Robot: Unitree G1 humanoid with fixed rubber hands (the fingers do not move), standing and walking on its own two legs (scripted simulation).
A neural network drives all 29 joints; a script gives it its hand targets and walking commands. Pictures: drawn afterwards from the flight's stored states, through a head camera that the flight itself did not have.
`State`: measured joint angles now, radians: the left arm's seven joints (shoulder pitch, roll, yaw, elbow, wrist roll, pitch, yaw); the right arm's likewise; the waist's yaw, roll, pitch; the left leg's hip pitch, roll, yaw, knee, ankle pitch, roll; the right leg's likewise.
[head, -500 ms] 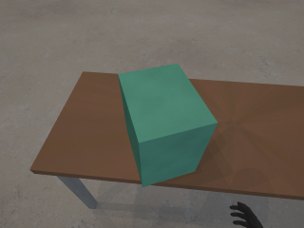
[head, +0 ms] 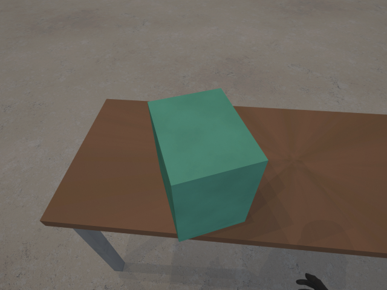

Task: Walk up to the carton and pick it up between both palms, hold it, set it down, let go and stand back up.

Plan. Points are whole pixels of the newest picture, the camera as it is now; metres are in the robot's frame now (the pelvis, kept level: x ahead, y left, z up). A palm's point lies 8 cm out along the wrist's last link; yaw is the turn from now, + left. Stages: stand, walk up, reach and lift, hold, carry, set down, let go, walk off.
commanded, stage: walk up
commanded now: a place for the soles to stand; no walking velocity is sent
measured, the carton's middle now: (199, 166) +0.40 +0.00 +0.00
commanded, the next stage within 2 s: reach and lift in 1.66 s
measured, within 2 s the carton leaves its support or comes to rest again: neither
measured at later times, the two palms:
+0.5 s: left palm out of the picture +0.06 +0.29 -0.10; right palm out of the picture +0.08 -0.23 -0.10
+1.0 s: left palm out of the picture +0.01 +0.29 -0.11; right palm out of the picture +0.05 -0.23 -0.11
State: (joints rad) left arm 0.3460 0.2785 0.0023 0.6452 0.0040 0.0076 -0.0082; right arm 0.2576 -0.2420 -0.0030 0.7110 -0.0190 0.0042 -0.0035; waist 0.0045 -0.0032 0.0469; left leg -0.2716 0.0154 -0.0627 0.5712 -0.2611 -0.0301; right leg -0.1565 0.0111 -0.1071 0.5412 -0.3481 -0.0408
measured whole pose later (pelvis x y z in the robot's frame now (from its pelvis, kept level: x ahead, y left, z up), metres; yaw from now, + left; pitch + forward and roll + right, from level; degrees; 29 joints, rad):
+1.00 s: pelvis -0.05 +0.02 +0.00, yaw +1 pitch -2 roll -1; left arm 0.36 0.28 0.02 0.71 0.00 0.00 -0.01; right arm 0.27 -0.25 -0.03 0.74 -0.01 0.01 0.01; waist 0.00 0.02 0.05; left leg -0.36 -0.01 -0.06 0.57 -0.18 0.00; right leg -0.25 -0.02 -0.11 0.56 -0.28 -0.01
